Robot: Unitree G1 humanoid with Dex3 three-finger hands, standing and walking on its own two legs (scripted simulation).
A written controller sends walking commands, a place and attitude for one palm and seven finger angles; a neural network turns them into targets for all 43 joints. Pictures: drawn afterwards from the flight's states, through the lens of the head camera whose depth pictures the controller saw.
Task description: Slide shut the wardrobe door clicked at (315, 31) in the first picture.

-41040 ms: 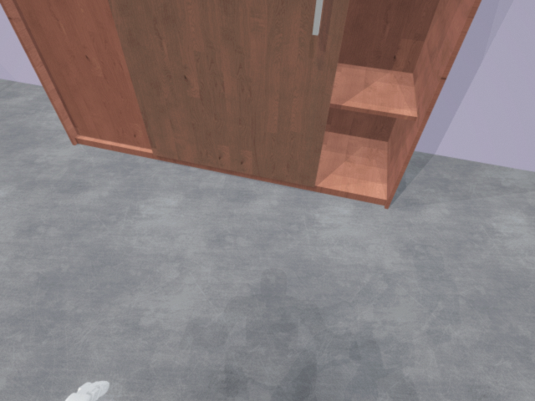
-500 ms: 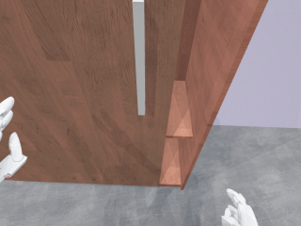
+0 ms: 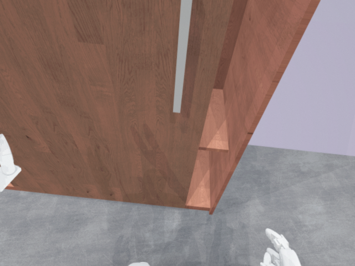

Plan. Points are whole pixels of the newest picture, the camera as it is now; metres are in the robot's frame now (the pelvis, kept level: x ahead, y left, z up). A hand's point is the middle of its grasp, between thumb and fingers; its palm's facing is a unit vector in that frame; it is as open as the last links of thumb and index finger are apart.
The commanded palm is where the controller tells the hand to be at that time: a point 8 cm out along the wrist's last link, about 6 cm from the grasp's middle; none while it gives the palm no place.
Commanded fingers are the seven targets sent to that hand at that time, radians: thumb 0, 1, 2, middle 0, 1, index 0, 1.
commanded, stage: step back with the hand held close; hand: left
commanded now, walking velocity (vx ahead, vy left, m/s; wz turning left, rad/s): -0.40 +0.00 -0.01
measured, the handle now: (182, 54) +0.51 +0.04 +0.23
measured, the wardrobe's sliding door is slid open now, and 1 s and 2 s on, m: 0.14 0.14 0.14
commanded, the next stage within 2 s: stop stepping back and stand still in 0.50 s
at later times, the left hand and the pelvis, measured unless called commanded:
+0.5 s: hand (10, 203) +0.15 +0.24 +0.20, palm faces +0.36 -0.84 -0.41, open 7.4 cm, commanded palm +0.08 +0.30 +0.20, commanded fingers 0.00 0.90 0.90 -0.20 -0.30 -0.20 -0.30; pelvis -0.07 +0.01 +0.01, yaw -2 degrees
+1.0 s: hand out of the picture +0.07 +0.31 +0.18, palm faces +0.46 -0.85 -0.27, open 7.4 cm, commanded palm -0.01 +0.33 +0.20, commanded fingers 0.00 0.90 0.90 -0.20 -0.30 -0.20 -0.30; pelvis -0.17 +0.04 +0.01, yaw -5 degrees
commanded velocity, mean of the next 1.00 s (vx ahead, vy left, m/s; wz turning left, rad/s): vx -0.15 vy -0.03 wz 0.00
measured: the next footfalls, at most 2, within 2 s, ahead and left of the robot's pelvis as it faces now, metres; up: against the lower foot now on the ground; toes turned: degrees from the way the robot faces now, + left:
right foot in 0.30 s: -0.05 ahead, -0.13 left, +0.00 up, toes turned +2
right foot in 0.72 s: -0.11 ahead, -0.07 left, +0.00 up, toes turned -1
